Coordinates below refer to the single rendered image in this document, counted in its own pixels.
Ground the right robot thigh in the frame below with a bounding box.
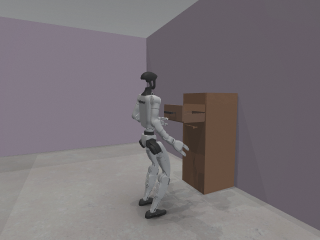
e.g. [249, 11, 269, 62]
[148, 140, 171, 183]

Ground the right robot foot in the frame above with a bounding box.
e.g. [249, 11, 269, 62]
[145, 209, 167, 219]

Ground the left robot upper arm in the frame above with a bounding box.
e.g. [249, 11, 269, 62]
[131, 94, 141, 121]

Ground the right robot upper arm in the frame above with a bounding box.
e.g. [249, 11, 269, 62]
[150, 95, 161, 128]

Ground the robot right forearm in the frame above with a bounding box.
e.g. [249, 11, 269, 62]
[153, 119, 175, 145]

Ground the cabinet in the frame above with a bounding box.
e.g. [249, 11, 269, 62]
[182, 92, 238, 195]

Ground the left robot hand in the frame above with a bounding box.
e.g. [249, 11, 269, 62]
[158, 117, 168, 125]

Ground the right robot hand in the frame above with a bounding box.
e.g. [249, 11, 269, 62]
[172, 140, 189, 156]

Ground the drawer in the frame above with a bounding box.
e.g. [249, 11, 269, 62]
[164, 104, 205, 123]

